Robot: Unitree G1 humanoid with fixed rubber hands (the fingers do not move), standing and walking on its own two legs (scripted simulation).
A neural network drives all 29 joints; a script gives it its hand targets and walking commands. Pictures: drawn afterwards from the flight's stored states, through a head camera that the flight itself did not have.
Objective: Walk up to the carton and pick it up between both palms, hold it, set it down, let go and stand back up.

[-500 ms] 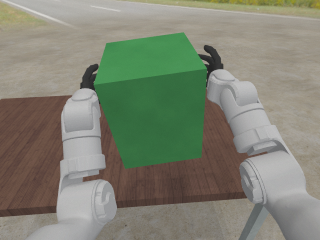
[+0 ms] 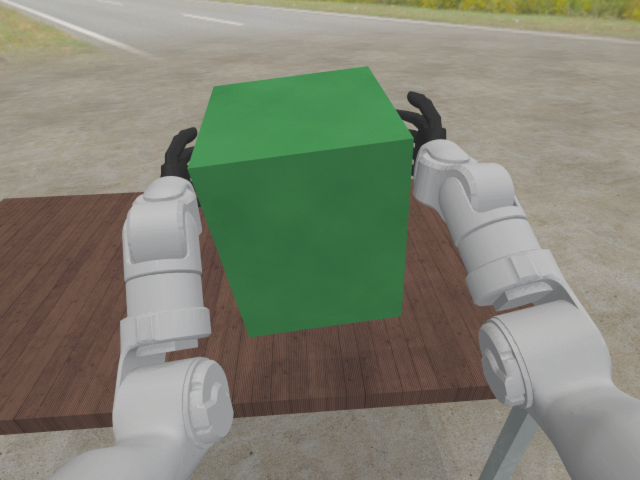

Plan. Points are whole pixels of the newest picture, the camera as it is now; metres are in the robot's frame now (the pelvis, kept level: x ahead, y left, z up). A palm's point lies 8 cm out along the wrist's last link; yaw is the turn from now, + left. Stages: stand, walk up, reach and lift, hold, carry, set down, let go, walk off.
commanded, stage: hold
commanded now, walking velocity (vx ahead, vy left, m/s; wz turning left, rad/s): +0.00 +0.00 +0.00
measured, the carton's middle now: (308, 202) +0.38 +0.00 +0.23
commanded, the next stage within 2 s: set down in 0.42 s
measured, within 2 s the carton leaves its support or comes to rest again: neither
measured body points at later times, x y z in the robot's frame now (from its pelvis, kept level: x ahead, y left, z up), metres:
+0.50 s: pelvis +0.00 +0.00 +0.00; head -0.10 +0.01 +0.44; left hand +0.38 +0.15 +0.27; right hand +0.37 -0.15 +0.30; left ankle +0.04 +0.14 -0.75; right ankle -0.02 -0.12 -0.75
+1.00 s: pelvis +0.01 +0.00 +0.00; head -0.06 +0.02 +0.44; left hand +0.40 +0.17 +0.23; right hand +0.41 -0.12 +0.25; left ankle +0.04 +0.14 -0.75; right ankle -0.02 -0.12 -0.75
